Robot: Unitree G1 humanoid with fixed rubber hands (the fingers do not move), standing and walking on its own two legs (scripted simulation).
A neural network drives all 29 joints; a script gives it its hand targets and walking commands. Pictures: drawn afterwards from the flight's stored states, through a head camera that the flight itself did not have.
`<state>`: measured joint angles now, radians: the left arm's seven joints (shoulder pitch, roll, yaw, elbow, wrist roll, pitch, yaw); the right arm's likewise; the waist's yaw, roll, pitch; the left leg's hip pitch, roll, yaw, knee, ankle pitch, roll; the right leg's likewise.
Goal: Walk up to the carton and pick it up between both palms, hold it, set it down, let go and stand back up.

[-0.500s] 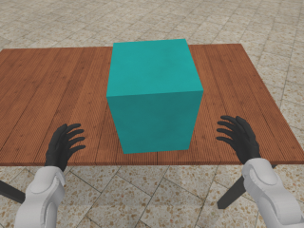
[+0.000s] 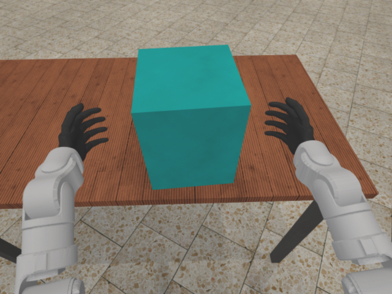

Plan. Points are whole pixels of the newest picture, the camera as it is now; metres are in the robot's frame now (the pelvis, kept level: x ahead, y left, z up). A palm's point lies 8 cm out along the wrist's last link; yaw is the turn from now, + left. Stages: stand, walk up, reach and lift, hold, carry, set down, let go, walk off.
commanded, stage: reach and lift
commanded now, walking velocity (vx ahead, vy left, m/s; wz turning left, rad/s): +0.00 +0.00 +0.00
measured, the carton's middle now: (188, 120) +0.46 +0.03 +0.09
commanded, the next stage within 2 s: none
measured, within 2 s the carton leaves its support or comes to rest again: neither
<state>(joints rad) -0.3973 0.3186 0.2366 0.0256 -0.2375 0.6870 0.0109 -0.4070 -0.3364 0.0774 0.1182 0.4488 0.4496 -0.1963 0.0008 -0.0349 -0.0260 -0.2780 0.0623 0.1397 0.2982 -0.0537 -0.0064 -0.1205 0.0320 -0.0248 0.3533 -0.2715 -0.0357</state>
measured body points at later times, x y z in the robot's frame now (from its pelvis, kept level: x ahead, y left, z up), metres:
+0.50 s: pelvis -0.01 +0.02 +0.00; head +0.00 +0.04 +0.45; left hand +0.40 +0.27 +0.20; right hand +0.43 -0.16 +0.20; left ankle +0.06 +0.13 -0.75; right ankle -0.06 -0.09 -0.75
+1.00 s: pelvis +0.00 +0.02 +0.00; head +0.03 +0.04 +0.45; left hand +0.46 +0.27 +0.24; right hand +0.49 -0.16 +0.24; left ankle +0.06 +0.13 -0.75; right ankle -0.06 -0.09 -0.75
